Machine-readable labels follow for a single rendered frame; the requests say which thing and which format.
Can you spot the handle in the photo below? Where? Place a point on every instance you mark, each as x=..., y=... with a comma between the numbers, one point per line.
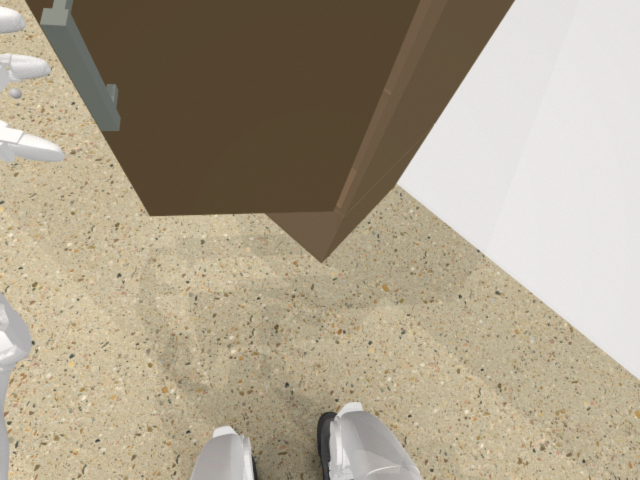
x=64, y=36

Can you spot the left robot shin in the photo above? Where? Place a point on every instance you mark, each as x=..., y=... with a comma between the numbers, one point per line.
x=223, y=430

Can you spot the cupboard door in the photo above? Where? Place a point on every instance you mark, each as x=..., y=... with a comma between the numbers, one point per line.
x=240, y=106

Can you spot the robot left hand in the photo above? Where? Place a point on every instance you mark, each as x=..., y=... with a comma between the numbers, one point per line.
x=15, y=142

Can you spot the left robot upper arm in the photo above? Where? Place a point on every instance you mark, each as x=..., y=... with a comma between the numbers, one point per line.
x=15, y=345

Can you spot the right robot foot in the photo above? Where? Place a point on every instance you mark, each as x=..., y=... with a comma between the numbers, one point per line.
x=323, y=438

